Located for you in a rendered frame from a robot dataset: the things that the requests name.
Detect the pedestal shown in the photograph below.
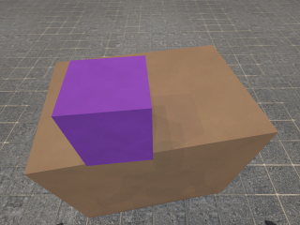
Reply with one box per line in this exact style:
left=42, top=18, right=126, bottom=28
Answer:
left=24, top=45, right=278, bottom=218

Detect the carton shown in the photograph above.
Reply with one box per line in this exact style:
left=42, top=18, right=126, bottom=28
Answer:
left=52, top=55, right=154, bottom=166

